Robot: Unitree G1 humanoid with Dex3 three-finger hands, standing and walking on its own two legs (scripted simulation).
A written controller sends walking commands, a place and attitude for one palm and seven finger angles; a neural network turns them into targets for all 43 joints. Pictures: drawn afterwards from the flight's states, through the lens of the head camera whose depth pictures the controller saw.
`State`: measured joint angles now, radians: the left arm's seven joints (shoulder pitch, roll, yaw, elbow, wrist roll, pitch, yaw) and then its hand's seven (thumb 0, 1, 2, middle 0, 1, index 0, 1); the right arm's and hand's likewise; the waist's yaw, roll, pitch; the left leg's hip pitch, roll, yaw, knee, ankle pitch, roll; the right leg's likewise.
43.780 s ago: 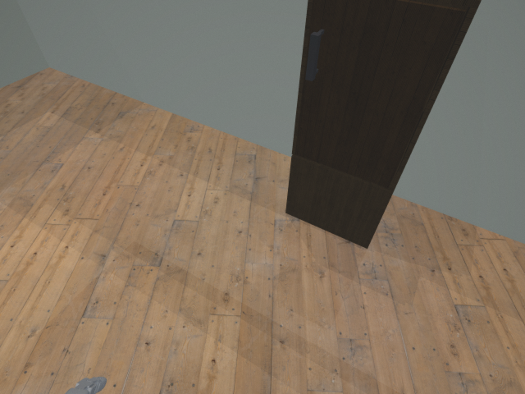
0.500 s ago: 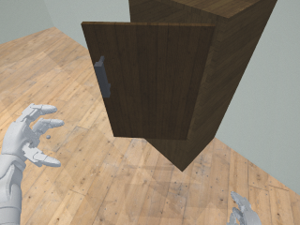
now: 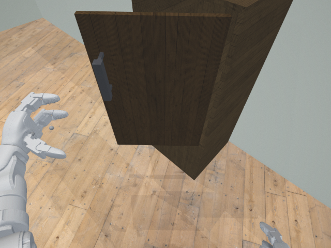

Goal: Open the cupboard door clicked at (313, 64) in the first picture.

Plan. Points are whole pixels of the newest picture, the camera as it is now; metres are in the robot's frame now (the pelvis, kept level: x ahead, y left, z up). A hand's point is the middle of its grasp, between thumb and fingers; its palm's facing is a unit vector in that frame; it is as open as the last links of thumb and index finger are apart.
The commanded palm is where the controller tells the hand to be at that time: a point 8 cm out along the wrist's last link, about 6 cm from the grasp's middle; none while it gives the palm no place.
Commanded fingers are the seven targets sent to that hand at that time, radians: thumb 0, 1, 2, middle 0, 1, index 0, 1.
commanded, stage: move the hooked fingers beside the handle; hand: left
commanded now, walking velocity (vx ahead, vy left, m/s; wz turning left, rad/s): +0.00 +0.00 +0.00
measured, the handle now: (104, 77) +0.56 +0.21 +0.09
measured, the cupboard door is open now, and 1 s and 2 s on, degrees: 42 42 42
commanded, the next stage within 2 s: slide the fingers in behind the handle in 1.96 s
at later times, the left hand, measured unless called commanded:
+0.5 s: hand (66, 105) +0.43 +0.27 +0.10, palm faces +0.00 -1.00 -0.01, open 14.0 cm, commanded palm +0.41 +0.32 +0.10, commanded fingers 0.00 -0.50 0.30 -0.30 -1.20 -0.30 -1.20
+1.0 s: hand (78, 91) +0.48 +0.26 +0.10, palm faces +0.01 -1.00 -0.01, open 14.0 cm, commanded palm +0.47 +0.31 +0.09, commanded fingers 0.00 -0.50 0.30 -0.30 -1.20 -0.30 -1.20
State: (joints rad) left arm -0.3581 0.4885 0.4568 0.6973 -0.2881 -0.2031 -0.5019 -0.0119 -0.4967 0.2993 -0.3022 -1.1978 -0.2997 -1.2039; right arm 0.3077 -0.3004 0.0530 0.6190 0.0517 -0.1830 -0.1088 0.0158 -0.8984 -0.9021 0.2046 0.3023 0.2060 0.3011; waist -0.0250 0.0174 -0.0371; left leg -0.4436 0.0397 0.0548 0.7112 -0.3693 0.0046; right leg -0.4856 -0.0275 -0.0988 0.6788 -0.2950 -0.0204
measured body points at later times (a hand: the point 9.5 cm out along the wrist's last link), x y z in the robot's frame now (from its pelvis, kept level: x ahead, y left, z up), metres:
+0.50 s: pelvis +0.01 +0.02 +0.00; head +0.07 +0.03 +0.44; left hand +0.42 +0.32 +0.11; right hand +0.08 -0.25 -0.11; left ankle -0.01 +0.11 -0.72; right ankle +0.03 -0.11 -0.72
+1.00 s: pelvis +0.01 +0.02 -0.01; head +0.10 +0.03 +0.43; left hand +0.48 +0.31 +0.11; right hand +0.03 -0.26 -0.12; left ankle -0.01 +0.11 -0.72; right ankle +0.03 -0.11 -0.72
